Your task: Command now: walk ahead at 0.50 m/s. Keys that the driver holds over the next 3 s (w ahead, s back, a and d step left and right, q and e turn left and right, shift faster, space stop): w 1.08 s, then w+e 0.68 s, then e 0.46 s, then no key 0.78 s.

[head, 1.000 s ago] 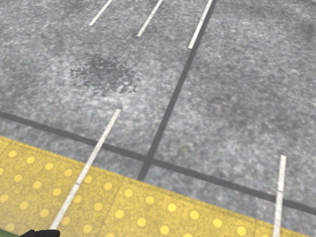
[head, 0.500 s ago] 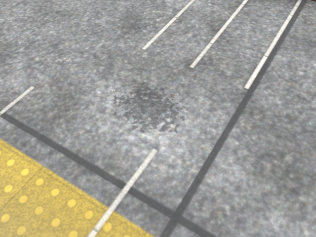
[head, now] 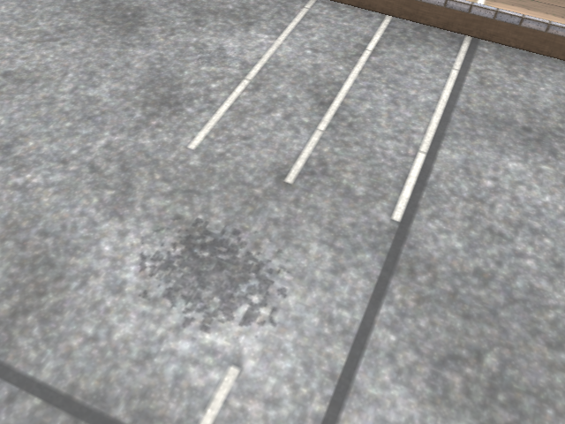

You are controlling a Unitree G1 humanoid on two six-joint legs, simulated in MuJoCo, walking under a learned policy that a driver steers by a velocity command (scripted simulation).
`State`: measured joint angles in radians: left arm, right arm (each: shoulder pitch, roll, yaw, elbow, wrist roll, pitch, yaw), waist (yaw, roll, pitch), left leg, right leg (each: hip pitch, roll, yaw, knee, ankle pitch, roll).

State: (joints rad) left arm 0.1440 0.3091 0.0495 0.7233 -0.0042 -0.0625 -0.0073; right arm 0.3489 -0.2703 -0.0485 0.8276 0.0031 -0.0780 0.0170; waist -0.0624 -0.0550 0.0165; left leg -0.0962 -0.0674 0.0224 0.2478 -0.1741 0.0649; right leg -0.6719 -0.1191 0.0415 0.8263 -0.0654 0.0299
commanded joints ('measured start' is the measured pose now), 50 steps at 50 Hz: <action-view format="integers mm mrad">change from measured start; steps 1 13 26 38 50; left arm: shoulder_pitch -73 300 144 218 55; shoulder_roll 24 216 128 89 54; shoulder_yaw -1 64 35 15 18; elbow -75 -23 19 67 7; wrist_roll -4 3 1 11 1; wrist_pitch -15 -19 -33 12 2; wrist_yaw -10 -23 -8 17 10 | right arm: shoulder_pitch -37 126 -225 58 -90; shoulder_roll -171 -63 -65 -254 -152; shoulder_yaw -35 12 -2 -68 -30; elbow -54 -22 -97 -54 -33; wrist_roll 9 2 0 -4 -5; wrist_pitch -16 -8 6 -13 -27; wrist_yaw -10 -15 -8 6 -3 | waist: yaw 11 159 91 -70 56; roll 109 -236 -2 125 108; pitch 29 -426 16 -273 2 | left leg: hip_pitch -51 -544 -537 193 -40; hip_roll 245 10 189 275 283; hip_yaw -129 -85 -64 -206 -194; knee -115 973 494 251 -129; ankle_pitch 190 -384 196 157 189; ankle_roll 148 -48 -86 99 176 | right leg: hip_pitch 54 1090 522 457 -14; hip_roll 17 -289 -69 2 -28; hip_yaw -13 658 55 -63 19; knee -153 -463 -706 17 94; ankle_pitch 147 -105 106 150 -39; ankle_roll -3 -369 -245 -107 -6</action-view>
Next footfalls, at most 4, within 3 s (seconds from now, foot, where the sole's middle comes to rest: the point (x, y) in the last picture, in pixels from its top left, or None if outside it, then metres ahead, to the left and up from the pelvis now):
0.22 right None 0.29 -0.15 -0.79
0.74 left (228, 394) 0.57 0.10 -0.79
1.32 right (314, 285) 0.86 -0.14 -0.79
1.80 left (259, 202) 1.17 0.00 -0.79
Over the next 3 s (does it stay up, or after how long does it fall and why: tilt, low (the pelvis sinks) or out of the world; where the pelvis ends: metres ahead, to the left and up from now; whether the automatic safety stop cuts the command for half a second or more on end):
stays up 1.15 -0.13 -0.01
